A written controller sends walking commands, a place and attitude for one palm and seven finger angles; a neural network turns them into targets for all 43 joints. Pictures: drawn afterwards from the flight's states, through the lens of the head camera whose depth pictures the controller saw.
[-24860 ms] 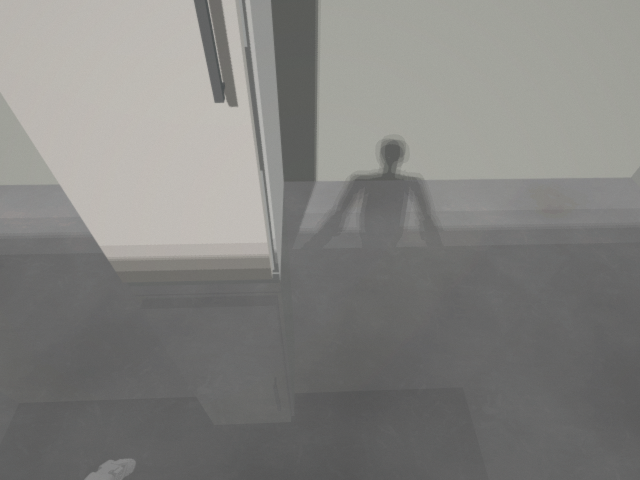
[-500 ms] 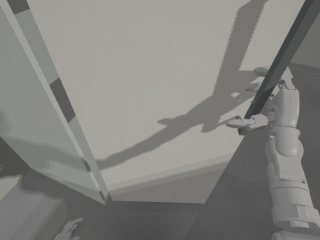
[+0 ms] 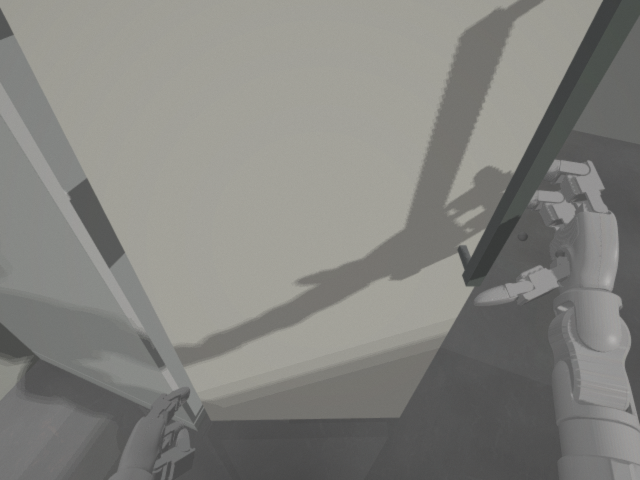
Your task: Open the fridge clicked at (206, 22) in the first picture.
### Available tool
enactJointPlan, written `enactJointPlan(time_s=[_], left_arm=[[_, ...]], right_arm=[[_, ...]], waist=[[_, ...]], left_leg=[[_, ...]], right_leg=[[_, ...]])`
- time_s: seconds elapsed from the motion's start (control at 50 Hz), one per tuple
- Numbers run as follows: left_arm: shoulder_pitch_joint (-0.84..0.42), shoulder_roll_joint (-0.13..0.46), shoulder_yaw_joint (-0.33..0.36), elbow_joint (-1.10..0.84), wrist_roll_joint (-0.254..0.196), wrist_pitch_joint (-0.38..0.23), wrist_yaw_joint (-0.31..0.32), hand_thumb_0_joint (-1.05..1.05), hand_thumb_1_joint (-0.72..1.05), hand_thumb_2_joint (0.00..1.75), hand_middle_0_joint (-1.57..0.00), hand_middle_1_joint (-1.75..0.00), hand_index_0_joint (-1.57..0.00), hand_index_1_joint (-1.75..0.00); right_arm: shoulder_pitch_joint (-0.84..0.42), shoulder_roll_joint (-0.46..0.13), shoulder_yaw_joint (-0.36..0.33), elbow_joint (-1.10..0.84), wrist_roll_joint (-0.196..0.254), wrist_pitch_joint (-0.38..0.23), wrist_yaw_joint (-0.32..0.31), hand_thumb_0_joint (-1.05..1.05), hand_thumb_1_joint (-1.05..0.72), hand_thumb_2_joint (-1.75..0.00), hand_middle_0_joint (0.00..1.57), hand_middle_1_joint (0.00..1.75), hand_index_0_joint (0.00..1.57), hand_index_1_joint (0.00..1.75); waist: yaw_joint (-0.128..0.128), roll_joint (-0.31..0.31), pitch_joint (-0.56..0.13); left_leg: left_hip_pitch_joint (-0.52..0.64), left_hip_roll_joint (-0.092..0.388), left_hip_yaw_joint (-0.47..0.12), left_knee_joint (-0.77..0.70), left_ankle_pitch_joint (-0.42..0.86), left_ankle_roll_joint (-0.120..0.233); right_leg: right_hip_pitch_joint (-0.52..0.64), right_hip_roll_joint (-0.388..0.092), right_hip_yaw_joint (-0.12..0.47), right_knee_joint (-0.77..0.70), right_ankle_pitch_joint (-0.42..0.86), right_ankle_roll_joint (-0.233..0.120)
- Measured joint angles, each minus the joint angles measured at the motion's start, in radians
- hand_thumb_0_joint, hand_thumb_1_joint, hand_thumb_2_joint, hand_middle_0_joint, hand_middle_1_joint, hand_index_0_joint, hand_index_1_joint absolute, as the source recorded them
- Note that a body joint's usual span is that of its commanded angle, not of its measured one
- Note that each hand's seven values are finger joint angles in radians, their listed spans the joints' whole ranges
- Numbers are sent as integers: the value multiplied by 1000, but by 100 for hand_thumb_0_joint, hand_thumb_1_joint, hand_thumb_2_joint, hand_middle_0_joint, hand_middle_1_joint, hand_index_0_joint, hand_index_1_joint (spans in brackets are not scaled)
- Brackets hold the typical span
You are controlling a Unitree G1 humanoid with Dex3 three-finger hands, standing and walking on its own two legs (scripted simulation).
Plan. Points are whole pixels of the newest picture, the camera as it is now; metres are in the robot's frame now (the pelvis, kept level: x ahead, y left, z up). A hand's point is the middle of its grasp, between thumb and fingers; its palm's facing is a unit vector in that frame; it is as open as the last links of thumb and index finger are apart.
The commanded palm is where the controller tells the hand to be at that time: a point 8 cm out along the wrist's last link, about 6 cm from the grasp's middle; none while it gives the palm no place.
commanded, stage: slip the hand off the handle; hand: right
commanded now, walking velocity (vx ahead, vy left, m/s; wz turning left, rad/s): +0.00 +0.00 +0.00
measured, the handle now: (521, 161) +0.39 -0.18 +0.24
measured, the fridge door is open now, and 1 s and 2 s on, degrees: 67 67 67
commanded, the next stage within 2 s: draw the hand back to the body in 1.06 s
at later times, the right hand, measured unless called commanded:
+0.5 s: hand (569, 250) +0.33 -0.24 +0.17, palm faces +0.15 +0.98 -0.15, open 14.7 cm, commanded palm +0.29 -0.28 +0.18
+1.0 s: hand (608, 329) +0.24 -0.24 +0.17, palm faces +0.19 +0.97 -0.16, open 14.7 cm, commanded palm +0.20 -0.28 +0.18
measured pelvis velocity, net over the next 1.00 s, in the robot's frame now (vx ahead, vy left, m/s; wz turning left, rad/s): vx -0.01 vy -0.01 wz -0.03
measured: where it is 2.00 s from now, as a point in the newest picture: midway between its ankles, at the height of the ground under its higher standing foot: outside the picture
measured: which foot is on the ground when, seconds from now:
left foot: down 0.00-1.00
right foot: down 0.00-1.00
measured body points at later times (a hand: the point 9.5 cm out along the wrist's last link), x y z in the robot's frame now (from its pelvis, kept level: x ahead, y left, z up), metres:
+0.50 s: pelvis +0.00 -0.02 +0.00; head +0.01 -0.01 +0.45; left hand +0.14 +0.23 -0.10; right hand +0.32 -0.30 +0.18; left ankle +0.00 +0.10 -0.73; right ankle +0.00 -0.13 -0.73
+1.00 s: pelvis -0.01 -0.01 +0.00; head -0.02 +0.00 +0.45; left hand +0.20 +0.20 -0.07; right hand +0.22 -0.29 +0.18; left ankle +0.00 +0.10 -0.73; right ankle +0.00 -0.13 -0.73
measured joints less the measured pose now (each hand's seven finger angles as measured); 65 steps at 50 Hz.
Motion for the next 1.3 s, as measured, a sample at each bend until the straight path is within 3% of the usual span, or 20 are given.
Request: enactJointPlan(time_s=[0.18, 0.4, 0.62, 0.76, 0.92, 1.2, 1.24, 1.3], left_arm=[[26, 14, -2, 24, -9, 2, 17, 1, 90, 90, -20, -30, -20, -30], [59, 17, 1, 28, -9, 8, 27, 1, 90, 90, -20, -30, -20, -30], [66, 17, 6, 12, -8, -13, 16, 2, 90, 90, -20, -30, -20, -30], [23, 8, -10, 3, -6, -37, 20, 2, 90, 90, -20, -30, -20, -30], [-7, 5, -28, -7, -9, -58, 29, 2, 90, 90, -20, -30, -20, -30], [14, 13, -30, 7, -8, -88, 40, 2, 90, 90, -20, -30, -20, -30], [19, 17, -31, 15, -26, -89, 51, 2, 90, 90, -20, -30, -20, -30], [29, 24, -36, 22, -47, -97, 77, 2, 90, 90, -20, -30, -20, -30]], right_arm=[[-15, -42, -35, 28, 35, -21, 78, -1, 55, -20, 27, 116, 26, 115], [-14, -78, -104, 60, 65, -21, 131, -1, 55, -20, 26, 115, 26, 115], [191, -22, -78, -166, 87, -9, 121, -1, 55, -20, 26, 115, 26, 115], [272, -20, -70, -255, 89, 9, 104, -1, 55, -20, 26, 115, 26, 115], [328, -28, -73, -304, 118, 28, 140, -1, 55, -20, 26, 115, 26, 115], [438, -41, -112, -389, 163, 25, 184, -1, 55, -20, 26, 115, 26, 115], [423, -40, -124, -377, 203, 103, 193, -1, 55, -20, 26, 115, 26, 115], [407, -33, -134, -387, 236, 295, 184, -1, 55, -20, 26, 115, 26, 115]], waist=[[-12, -3, 9], [12, -3, 1], [-4, -10, -8], [-21, -12, -4], [-39, -16, -1], [-44, -16, 5], [-49, -22, 7], [-53, -35, 0]], left_leg=[[-4, 7, 16, 10, -9, -7], [-24, 9, -1, 16, -7, -15], [-6, 11, -9, 15, -7, -22], [14, 12, 4, 15, -7, -19], [32, 10, 21, 11, -4, -13], [36, 5, 35, 20, -13, -7], [46, 4, 36, 10, -10, -7], [76, 7, 38, -20, 1, -11]], right_leg=[[-22, 7, 17, 32, -15, -7], [-37, 8, 0, 41, -20, -16], [-16, 10, -8, 42, -25, -21], [-4, 11, 6, 45, -21, -18], [5, 10, 23, 46, -15, -13], [1, 5, 38, 63, -22, -6], [9, 5, 40, 57, -21, -6], [36, 9, 40, 30, -12, -9]])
